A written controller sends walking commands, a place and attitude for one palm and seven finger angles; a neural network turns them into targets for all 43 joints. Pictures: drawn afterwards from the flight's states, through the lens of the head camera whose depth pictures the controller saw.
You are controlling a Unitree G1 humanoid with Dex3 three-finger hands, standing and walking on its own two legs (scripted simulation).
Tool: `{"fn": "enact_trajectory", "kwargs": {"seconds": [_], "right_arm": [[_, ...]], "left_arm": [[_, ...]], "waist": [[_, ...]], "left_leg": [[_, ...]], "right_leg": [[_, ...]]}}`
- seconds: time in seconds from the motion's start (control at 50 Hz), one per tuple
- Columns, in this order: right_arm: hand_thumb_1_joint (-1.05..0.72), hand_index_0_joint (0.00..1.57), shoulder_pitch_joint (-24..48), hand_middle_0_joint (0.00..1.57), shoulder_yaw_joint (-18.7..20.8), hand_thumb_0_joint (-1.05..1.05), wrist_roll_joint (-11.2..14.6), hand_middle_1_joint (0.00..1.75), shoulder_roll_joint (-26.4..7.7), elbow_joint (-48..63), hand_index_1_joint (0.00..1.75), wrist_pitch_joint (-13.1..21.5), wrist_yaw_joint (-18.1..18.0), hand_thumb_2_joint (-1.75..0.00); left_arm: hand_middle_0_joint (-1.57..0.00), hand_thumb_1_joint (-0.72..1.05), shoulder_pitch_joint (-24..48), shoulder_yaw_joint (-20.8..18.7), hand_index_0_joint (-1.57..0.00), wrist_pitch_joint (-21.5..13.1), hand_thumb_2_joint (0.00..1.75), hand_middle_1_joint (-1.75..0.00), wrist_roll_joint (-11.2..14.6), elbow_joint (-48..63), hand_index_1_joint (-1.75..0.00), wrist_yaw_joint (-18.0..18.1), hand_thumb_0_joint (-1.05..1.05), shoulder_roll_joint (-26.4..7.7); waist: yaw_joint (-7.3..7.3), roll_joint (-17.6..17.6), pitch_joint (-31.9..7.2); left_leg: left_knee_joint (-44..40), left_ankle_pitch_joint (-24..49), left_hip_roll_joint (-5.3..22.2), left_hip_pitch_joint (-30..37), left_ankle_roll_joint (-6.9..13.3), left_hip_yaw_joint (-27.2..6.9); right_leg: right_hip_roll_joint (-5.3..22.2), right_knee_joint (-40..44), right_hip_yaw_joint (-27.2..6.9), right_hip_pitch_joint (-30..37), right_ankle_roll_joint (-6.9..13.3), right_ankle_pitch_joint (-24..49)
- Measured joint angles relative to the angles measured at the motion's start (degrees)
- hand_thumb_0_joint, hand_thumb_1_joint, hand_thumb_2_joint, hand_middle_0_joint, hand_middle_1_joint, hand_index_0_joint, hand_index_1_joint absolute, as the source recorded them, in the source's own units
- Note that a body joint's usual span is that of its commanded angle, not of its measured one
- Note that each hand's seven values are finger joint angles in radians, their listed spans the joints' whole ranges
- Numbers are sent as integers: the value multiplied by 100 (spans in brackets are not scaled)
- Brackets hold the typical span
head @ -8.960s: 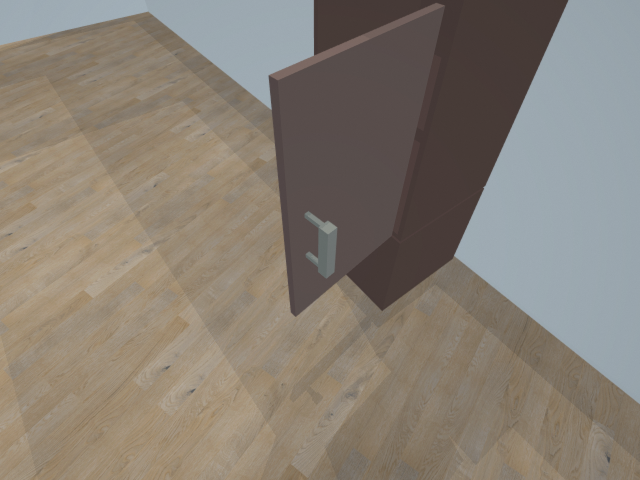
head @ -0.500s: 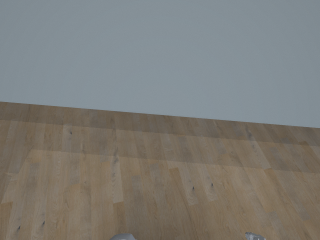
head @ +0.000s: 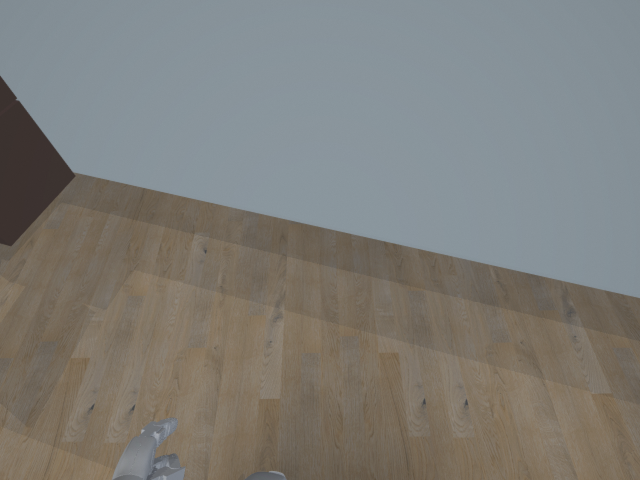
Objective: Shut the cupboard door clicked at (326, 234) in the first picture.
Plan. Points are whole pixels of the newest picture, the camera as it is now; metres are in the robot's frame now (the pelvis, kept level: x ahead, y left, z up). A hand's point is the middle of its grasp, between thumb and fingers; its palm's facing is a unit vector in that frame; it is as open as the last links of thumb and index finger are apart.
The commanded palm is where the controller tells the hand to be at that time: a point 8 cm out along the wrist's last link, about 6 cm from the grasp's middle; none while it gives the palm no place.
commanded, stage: walk to a spot facing it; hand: left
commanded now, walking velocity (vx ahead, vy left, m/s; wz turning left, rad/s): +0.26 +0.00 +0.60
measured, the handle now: out of the picture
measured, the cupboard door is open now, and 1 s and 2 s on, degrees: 97 97 97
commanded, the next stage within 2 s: turn to face it in 2.00 s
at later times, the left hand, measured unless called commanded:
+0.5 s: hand out of the picture -0.07 +0.20 -0.17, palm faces +0.43 -0.88 -0.22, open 7.4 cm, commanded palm none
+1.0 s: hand (108, 365) +0.29 +0.36 -0.15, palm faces +0.41 -0.90 -0.15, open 7.4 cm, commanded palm none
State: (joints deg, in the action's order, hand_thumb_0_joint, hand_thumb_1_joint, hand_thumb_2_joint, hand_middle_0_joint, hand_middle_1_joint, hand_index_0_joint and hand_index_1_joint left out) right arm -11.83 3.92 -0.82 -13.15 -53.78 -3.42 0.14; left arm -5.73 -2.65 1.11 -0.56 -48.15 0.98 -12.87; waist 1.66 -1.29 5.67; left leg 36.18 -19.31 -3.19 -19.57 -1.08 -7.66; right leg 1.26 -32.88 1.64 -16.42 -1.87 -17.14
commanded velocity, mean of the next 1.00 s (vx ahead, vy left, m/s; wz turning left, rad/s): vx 0.34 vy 0.00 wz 0.35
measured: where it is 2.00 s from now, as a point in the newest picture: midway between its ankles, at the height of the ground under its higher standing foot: (224, 323)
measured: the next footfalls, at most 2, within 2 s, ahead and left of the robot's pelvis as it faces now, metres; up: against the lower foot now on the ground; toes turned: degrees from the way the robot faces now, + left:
left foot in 0.50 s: +0.12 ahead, +0.18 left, +0.00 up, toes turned +30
right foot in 1.08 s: +0.45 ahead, +0.12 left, +0.00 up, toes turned +23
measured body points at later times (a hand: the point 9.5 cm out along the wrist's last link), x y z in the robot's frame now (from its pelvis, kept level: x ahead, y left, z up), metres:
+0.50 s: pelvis +0.07 +0.05 +0.00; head +0.11 +0.09 +0.44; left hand -0.10 +0.25 -0.15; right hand +0.32 -0.12 -0.12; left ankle +0.08 +0.16 -0.72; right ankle +0.00 -0.11 -0.73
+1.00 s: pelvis +0.24 +0.14 +0.01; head +0.26 +0.16 +0.46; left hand +0.27 +0.41 -0.13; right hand +0.25 -0.10 -0.14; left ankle +0.09 +0.16 -0.73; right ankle +0.40 +0.09 -0.69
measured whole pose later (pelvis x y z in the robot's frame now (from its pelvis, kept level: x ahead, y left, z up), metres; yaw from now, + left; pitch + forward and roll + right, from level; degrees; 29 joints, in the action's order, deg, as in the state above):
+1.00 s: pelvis +0.24 +0.14 +0.01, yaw +28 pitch -1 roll +1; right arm -27.1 1.0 -1.4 -8.1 -64.3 3.6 -1.6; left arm -3.5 -2.0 0.0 -1.0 -54.4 -1.6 -10.6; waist 3.9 2.5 3.7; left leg 15.4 -19.7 -4.1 4.8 3.6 2.0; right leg 5.3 -44.1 4.4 -32.3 -1.3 -8.2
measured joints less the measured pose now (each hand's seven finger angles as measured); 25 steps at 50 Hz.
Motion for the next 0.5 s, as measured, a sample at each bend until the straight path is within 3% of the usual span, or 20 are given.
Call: {"fn": "enact_trajectory", "kwargs": {"seconds": [0.06, 0.1, 0.16, 0.26, 0.36, 0.46, 0.5], "right_arm": [[-90, 21, 29, 21, 100, 1, -14, 30, -135, -67, 30, -81, 26, -90], [-90, 20, 24, 20, 134, 1, -47, 30, -191, -112, 30, -116, 79, -90], [-91, 20, 5, 20, 147, 1, -75, 30, -202, -158, 30, -117, 160, -90], [-91, 20, 105, 20, 137, 1, -88, 30, -180, -222, 30, -124, 232, -90], [-91, 20, 485, 20, 84, 1, -89, 30, -161, -166, 30, -81, 270, -90], [-91, 20, 950, 20, -24, 1, -80, 30, -97, 54, 30, 93, 304, -90], [-91, 20, 1059, 20, -74, 1, -91, 30, -82, 198, 30, 239, 303, -90]], "left_arm": [[-20, 91, -110, 103, -20, -60, 90, -30, -30, -31, -30, 25, 0, 177], [-21, 91, -253, 123, -20, -61, 90, -30, -17, -77, -30, 24, 0, 263], [-21, 91, -486, 120, -20, -137, 90, -30, -8, -193, -30, -2, 0, 322], [-21, 92, -879, 47, -20, -310, 90, -30, -33, -432, -30, -8, 0, 294], [-21, 92, -1295, -16, -20, -379, 90, -30, -88, -751, -30, -37, 0, 171], [-20, 91, -1684, -78, -20, -339, 90, -30, -123, -1060, -30, -90, 0, 12], [-20, 91, -1864, -95, -20, -309, 90, -30, -104, -1176, -30, -129, 0, -41]], "waist": [[72, -116, 49], [84, -113, 12], [85, -31, -74], [-54, 105, -141], [-267, 198, -72], [-508, 361, 35], [-538, 441, 22]], "left_leg": [[1816, -826, -27, -576, -85, 286], [2716, -583, 92, -835, -157, 538], [3199, -108, 324, -1006, -241, 747], [2766, 162, 607, -1030, -286, 885], [1806, 142, 733, -961, -203, 1093], [592, -67, 649, -625, 25, 1461], [-19, -2, 492, -265, 167, 1639]], "right_leg": [[118, 11, 278, 177, 275, -122], [202, 253, 442, 389, 286, -79], [297, 626, 716, 676, 273, 21], [413, 1025, 1203, 1063, 240, 41], [548, 1150, 1619, 1365, 87, -90], [821, 878, 1919, 1572, -207, -453], [1067, 320, 1947, 1494, -335, -783]]}}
